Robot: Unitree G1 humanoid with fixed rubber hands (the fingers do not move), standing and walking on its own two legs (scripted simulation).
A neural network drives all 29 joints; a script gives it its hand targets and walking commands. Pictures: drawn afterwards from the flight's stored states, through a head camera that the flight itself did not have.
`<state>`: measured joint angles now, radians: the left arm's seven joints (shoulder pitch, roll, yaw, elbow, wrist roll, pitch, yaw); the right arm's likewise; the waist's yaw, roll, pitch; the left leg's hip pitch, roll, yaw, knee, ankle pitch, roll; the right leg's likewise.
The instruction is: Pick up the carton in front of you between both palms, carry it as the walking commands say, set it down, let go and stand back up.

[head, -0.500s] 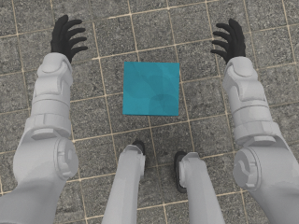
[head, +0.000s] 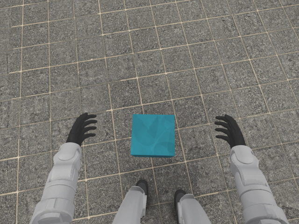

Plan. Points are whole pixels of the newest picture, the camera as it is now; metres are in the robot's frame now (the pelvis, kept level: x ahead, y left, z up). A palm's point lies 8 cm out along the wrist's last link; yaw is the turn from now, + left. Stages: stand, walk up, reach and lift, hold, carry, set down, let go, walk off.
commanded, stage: let go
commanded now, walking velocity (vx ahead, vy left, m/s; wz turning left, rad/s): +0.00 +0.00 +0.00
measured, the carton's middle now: (153, 137) +0.41 +0.04 -0.60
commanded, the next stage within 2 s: stand in 0.84 s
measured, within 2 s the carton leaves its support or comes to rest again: neither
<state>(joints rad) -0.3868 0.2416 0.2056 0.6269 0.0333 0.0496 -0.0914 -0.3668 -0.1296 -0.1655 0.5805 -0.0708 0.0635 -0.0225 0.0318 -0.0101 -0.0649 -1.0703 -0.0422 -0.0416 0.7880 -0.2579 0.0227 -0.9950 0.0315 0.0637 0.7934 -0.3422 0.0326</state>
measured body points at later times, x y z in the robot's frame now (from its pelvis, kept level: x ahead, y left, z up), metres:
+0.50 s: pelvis +0.04 -0.03 +0.05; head +0.07 -0.03 +0.50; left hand +0.20 +0.21 -0.03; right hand +0.21 -0.26 -0.02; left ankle +0.04 +0.10 -0.69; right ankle +0.00 -0.14 -0.69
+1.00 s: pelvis +0.04 -0.02 +0.05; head +0.05 -0.01 +0.50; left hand +0.20 +0.26 -0.04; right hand +0.19 -0.29 -0.04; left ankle +0.04 +0.10 -0.69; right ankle +0.00 -0.14 -0.69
